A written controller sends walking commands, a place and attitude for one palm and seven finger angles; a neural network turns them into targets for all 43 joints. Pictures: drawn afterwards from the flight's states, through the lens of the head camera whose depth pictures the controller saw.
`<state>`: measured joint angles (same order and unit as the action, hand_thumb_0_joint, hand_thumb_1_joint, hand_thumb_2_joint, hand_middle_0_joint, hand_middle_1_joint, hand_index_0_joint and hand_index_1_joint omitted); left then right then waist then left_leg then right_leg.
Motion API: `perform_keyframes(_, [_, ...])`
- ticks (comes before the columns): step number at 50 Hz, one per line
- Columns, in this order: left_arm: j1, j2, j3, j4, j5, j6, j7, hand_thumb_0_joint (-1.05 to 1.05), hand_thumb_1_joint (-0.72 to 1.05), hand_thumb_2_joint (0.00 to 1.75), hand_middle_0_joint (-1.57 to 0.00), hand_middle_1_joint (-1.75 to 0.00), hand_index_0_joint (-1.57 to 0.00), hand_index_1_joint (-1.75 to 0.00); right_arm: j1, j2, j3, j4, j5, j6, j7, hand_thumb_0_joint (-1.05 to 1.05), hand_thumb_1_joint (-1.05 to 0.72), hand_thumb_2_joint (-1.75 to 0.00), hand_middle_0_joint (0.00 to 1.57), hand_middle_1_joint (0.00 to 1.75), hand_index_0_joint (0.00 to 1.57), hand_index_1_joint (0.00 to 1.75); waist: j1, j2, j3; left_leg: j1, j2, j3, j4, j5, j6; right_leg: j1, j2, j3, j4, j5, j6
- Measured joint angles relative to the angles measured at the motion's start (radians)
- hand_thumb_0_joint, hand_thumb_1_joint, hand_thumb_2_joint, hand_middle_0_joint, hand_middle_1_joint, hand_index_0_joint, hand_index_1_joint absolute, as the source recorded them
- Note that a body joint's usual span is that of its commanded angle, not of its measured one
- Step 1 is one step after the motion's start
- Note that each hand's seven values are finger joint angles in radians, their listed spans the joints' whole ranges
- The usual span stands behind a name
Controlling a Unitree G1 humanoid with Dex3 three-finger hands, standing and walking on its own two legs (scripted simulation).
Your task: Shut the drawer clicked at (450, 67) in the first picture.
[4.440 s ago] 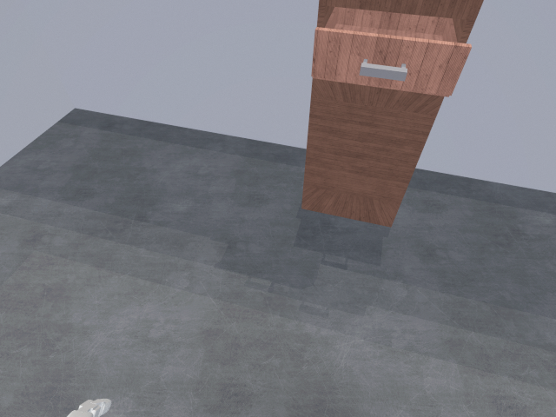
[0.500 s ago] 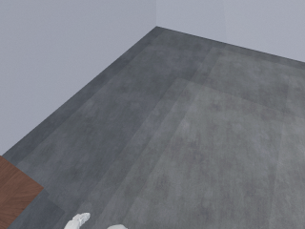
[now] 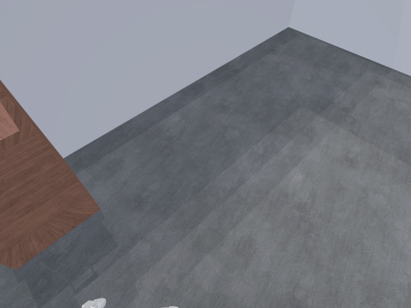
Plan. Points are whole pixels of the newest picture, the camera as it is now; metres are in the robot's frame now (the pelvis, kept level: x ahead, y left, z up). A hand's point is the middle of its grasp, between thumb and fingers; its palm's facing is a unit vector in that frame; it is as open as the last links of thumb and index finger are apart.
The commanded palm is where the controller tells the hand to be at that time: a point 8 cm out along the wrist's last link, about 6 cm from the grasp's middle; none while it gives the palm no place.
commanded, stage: turn to face it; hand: left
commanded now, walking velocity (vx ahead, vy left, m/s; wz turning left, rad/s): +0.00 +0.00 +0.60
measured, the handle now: out of the picture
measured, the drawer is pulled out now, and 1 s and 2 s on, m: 0.18 0.18 0.18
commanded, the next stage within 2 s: take the last steps up to it in 1.06 s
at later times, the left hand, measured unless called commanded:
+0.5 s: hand out of the picture -0.06 +0.23 -0.18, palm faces +0.37 -0.89 -0.25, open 7.4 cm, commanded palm none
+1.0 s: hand out of the picture -0.03 +0.19 -0.13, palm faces +0.56 -0.78 -0.28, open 7.4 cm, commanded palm none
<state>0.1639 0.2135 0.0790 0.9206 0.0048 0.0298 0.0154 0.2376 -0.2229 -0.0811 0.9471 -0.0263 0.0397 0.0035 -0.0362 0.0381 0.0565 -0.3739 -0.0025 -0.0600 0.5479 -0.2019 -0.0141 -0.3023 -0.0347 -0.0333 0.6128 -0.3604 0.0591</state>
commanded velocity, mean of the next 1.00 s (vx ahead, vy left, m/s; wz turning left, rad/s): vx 0.00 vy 0.00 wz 0.52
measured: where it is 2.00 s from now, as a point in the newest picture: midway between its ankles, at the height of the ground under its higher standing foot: outside the picture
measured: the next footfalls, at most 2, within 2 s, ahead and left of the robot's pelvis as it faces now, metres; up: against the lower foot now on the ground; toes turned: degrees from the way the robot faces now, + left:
right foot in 0.02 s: +0.03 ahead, -0.13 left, +0.00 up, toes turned -2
left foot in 0.42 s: -0.02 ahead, +0.12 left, +0.00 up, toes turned +23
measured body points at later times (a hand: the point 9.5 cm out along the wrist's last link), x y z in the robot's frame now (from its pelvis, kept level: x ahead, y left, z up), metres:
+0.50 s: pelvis -0.02 +0.01 -0.01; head +0.01 +0.05 +0.44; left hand -0.08 +0.28 -0.16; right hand +0.19 -0.19 -0.12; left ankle -0.06 +0.11 -0.73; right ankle -0.01 -0.14 -0.68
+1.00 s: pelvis -0.01 -0.03 +0.01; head +0.02 -0.04 +0.45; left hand -0.06 +0.23 -0.11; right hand +0.18 -0.22 -0.16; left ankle -0.11 +0.08 -0.64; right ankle +0.05 -0.11 -0.73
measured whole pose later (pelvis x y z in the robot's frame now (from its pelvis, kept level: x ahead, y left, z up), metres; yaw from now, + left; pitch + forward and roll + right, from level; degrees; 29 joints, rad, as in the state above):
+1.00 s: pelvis -0.01 -0.03 +0.01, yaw +35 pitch -1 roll +2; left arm 0.19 0.17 0.03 0.87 0.02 0.01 0.02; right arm 0.23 -0.26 -0.09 0.96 -0.03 0.08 0.02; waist -0.03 0.06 0.05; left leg -0.49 -0.02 -0.04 1.15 -0.39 -0.05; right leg -0.23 -0.07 -0.11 0.54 -0.29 -0.01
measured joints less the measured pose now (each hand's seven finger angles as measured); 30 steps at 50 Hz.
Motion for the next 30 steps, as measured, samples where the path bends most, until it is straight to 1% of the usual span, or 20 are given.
perform_keyframes(1, [0.004, 0.0, -0.002, -0.009, 0.005, -0.01, 0.001, 0.01, 0.91, 0.9, -0.2, -0.3, -0.2, -0.3, -0.002, -0.01, -0.006, -0.005, 0.004, 0.006, 0.003, 0.01, -0.91, -0.9, 0.2, 0.3, 0.2, 0.3, 0.006, 0.004, -0.006, -0.019, -0.004, -0.009, 0.035, -0.016, -0.005, 0.02, -0.002, -0.009, -0.056, 0.057, -0.017])
perform_keyframes(2, [0.003, -0.007, -0.006, -0.013, 0.01, -0.014, 0.003, 0.01, 0.91, 0.9, -0.2, -0.3, -0.2, -0.3, -0.009, -0.023, -0.014, -0.006, 0.005, 0.013, 0.004, 0.01, -0.91, -0.9, 0.2, 0.3, 0.2, 0.3, 0.008, 0.017, -0.004, -0.045, -0.005, -0.017, 0.105, -0.098, -0.011, 0.019, -0.001, -0.026, -0.041, 0.068, -0.034])
perform_keyframes(3, [0.007, -0.013, -0.012, -0.018, 0.013, -0.016, 0.003, 0.01, 0.91, 0.9, -0.2, -0.3, -0.2, -0.3, -0.015, -0.034, -0.02, -0.007, 0.002, 0.022, 0.005, 0.01, -0.91, -0.9, 0.2, 0.3, 0.2, 0.3, 0.01, 0.023, -0.006, -0.077, -0.012, -0.014, 0.203, -0.175, -0.014, 0.021, -0.007, -0.043, -0.025, 0.057, -0.048])
perform_keyframes(4, [0.015, -0.018, -0.016, -0.022, 0.015, -0.017, 0.005, 0.01, 0.91, 0.9, -0.2, -0.3, -0.2, -0.3, -0.021, -0.043, -0.025, -0.007, 0.0, 0.031, 0.007, 0.01, -0.91, -0.9, 0.2, 0.3, 0.2, 0.3, 0.014, 0.021, -0.01, -0.108, -0.018, -0.002, 0.307, -0.22, -0.015, 0.027, -0.018, -0.055, -0.022, 0.046, -0.056])
perform_keyframes(6, [0.032, -0.025, -0.022, -0.025, 0.019, -0.015, 0.006, 0.01, 0.91, 0.9, -0.2, -0.3, -0.2, -0.3, -0.038, -0.057, -0.03, -0.01, -0.003, 0.039, 0.014, 0.01, -0.91, -0.9, 0.2, 0.3, 0.2, 0.3, 0.02, 0.013, -0.014, -0.155, -0.013, 0.03, 0.489, -0.222, -0.023, 0.049, -0.036, -0.074, -0.041, 0.042, -0.062])
perform_keyframes(7, [0.039, -0.026, -0.025, -0.023, 0.021, -0.015, 0.007, 0.01, 0.9, 0.9, -0.2, -0.3, -0.2, -0.3, -0.047, -0.062, -0.03, -0.014, -0.003, 0.038, 0.017, 0.01, -0.91, -0.9, 0.2, 0.3, 0.19, 0.3, 0.019, 0.007, -0.014, -0.167, -0.005, 0.045, 0.546, -0.209, -0.03, 0.059, -0.044, -0.084, -0.053, 0.046, -0.062])
perform_keyframes(9, [0.048, -0.027, -0.031, -0.02, 0.024, -0.014, 0.006, 0.01, 0.9, 0.9, -0.2, -0.3, -0.2, -0.3, -0.062, -0.066, -0.029, -0.023, -0.001, 0.036, 0.023, 0.01, -0.91, -0.9, 0.2, 0.3, 0.19, 0.3, 0.017, -0.007, -0.01, -0.165, 0.012, 0.07, 0.583, -0.196, -0.044, 0.076, -0.063, -0.106, -0.071, 0.054, -0.062])
perform_keyframes(11, [0.054, -0.025, -0.037, -0.019, 0.026, -0.015, 0.004, 0.01, 0.9, 0.9, -0.2, -0.3, -0.2, -0.3, -0.075, -0.065, -0.025, -0.031, 0.001, 0.036, 0.026, 0.01, -0.91, -0.9, 0.2, 0.3, 0.19, 0.3, 0.019, -0.022, -0.004, -0.142, 0.026, 0.087, 0.545, -0.2, -0.054, 0.086, -0.08, -0.131, -0.081, 0.057, -0.06])
perform_keyframes(13, [0.06, -0.022, -0.042, -0.02, 0.027, -0.017, 0.0, 0.01, 0.9, 0.9, -0.2, -0.3, -0.2, -0.3, -0.09, -0.063, -0.019, -0.034, 0.003, 0.038, 0.029, 0.01, -0.91, -0.9, 0.2, 0.3, 0.19, 0.3, 0.027, -0.034, 0.003, -0.108, 0.036, 0.1, 0.477, -0.211, -0.058, 0.089, -0.096, -0.156, -0.082, 0.056, -0.056])
perform_keyframes(17, [0.073, -0.007, -0.04, -0.019, 0.03, -0.017, -0.005, 0.01, 0.9, 0.9, -0.21, -0.3, -0.2, -0.3, -0.124, -0.053, -0.004, -0.043, 0.008, 0.035, 0.031, 0.01, -0.91, -0.9, 0.19, 0.3, 0.19, 0.3, 0.051, -0.057, 0.02, -0.024, 0.042, 0.129, 0.299, -0.238, -0.052, 0.078, -0.127, -0.203, -0.053, 0.041, -0.04])
perform_keyframes(19, [0.081, 0.008, -0.034, -0.014, 0.028, -0.013, -0.006, 0.01, 0.9, 0.9, -0.21, -0.3, -0.2, -0.3, -0.134, -0.046, 0.005, -0.053, 0.01, 0.026, 0.031, 0.01, -0.91, -0.9, 0.2, 0.3, 0.19, 0.3, 0.057, -0.069, 0.024, 0.029, 0.038, 0.148, 0.182, -0.201, -0.043, 0.067, -0.145, -0.228, -0.02, 0.023, -0.026])
perform_keyframes(20, [0.089, 0.016, -0.03, -0.013, 0.025, -0.01, -0.008, 0.01, 0.9, 0.9, -0.21, -0.3, -0.2, -0.3, -0.136, -0.043, 0.009, -0.061, 0.01, 0.019, 0.033, 0.01, -0.91, -0.9, 0.2, 0.3, 0.19, 0.3, 0.059, -0.073, 0.022, 0.066, 0.036, 0.157, 0.099, -0.145, -0.035, 0.055, -0.155, -0.239, 0.01, 0.007, -0.017])
perform_keyframes(21, [0.097, 0.024, -0.024, -0.012, 0.02, -0.005, -0.01, 0.01, 0.9, 0.9, -0.21, -0.3, -0.2, -0.3, -0.138, -0.042, 0.012, -0.069, 0.008, 0.009, 0.034, 0.01, -0.91, -0.9, 0.2, 0.3, 0.19, 0.3, 0.059, -0.075, 0.017, 0.083, 0.032, 0.157, 0.049, -0.104, 0.005, 0.028, -0.166, -0.238, 0.064, -0.01, -0.008])
perform_keyframes(22, [0.094, 0.038, -0.017, -0.006, 0.017, 0.005, -0.01, 0.01, 0.9, 0.9, -0.21, -0.3, -0.2, -0.3, -0.144, -0.032, 0.015, -0.072, 0.008, -0.001, 0.032, 0.01, -0.91, -0.9, 0.2, 0.3, 0.19, 0.3, 0.061, -0.091, 0.024, 0.07, 0.021, 0.155, 0.069, -0.112, 0.033, -0.01, -0.17, -0.199, 0.149, -0.083, 0.005])
perform_keyframes(23, [0.09, 0.049, -0.012, 0.001, 0.017, 0.018, -0.007, 0.01, 0.9, 0.9, -0.21, -0.3, -0.2, -0.3, -0.147, -0.023, 0.02, -0.073, 0.009, -0.01, 0.03, 0.01, -0.91, -0.9, 0.2, 0.3, 0.19, 0.3, 0.064, -0.1, 0.03, 0.062, 0.016, 0.15, 0.087, -0.125, 0.046, -0.051, -0.157, -0.15, 0.245, -0.145, 0.014])
perform_keyframes(24, [0.086, 0.057, -0.007, 0.008, 0.017, 0.029, -0.004, 0.01, 0.9, 0.9, -0.21, -0.3, -0.2, -0.3, -0.145, -0.015, 0.025, -0.075, 0.009, -0.017, 0.026, 0.01, -0.91, -0.9, 0.2, 0.3, 0.19, 0.3, 0.064, -0.1, 0.031, 0.06, 0.016, 0.141, 0.09, -0.132, 0.051, -0.09, -0.138, -0.111, 0.334, -0.173, 0.019])
perform_keyframes(25, [0.08, 0.063, -0.002, 0.015, 0.015, 0.035, -0.003, 0.01, 0.9, 0.9, -0.2, -0.3, -0.2, -0.3, -0.139, -0.008, 0.028, -0.077, 0.009, -0.021, 0.022, 0.01, -0.91, -0.9, 0.2, 0.3, 0.2, 0.3, 0.062, -0.097, 0.03, 0.064, 0.016, 0.13, 0.081, -0.13, 0.051, -0.122, -0.121, -0.083, 0.406, -0.171, 0.024])
perform_keyframes(27, [0.068, 0.069, 0.005, 0.018, 0.015, 0.038, -0.007, 0.01, 0.91, 0.9, -0.2, -0.3, -0.2, -0.3, -0.124, 0.004, 0.033, -0.074, 0.006, -0.022, 0.014, 0.01, -0.91, -0.9, 0.2, 0.3, 0.2, 0.3, 0.057, -0.09, 0.029, 0.081, 0.011, 0.107, 0.041, -0.107, 0.046, -0.167, -0.1, -0.046, 0.486, -0.122, 0.03])
perform_keyframes(30, [0.049, 0.069, 0.008, 0.004, 0.013, 0.03, -0.012, 0.01, 0.91, 0.9, -0.2, -0.3, -0.2, -0.3, -0.101, 0.013, 0.038, -0.062, 0.006, -0.019, 0.009, 0.01, -0.91, -0.9, 0.2, 0.3, 0.2, 0.3, 0.052, -0.077, 0.025, 0.103, -0.002, 0.077, -0.017, -0.068, 0.05, -0.195, -0.083, -0.011, 0.491, -0.061, 0.037])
